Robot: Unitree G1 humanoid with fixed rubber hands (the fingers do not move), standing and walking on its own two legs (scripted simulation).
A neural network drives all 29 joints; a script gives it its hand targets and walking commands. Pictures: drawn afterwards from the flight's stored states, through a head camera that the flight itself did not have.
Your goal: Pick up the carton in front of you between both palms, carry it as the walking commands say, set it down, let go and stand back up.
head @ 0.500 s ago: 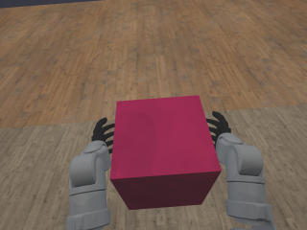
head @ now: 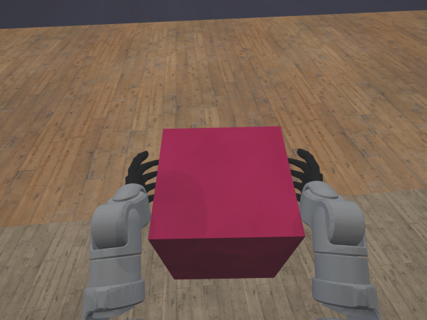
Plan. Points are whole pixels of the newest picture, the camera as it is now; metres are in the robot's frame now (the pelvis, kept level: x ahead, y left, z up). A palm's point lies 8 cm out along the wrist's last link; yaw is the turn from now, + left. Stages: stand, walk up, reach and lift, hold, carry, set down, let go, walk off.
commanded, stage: carry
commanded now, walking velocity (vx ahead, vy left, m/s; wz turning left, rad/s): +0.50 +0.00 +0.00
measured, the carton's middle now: (223, 209) +0.34 +0.00 +0.05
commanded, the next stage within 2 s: none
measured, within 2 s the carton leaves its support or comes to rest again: neither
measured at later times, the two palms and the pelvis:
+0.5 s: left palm (172, 110) +0.65 +0.13 +0.08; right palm (280, 107) +0.65 -0.17 +0.07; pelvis +0.32 -0.02 -0.04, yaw +2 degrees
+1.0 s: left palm (174, 68) +0.97 +0.16 +0.04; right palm (255, 66) +0.97 -0.15 +0.05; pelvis +0.65 -0.01 -0.08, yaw +0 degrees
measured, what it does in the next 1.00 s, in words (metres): goes down: right foot 0.04 m lower, then left foot 0.04 m lower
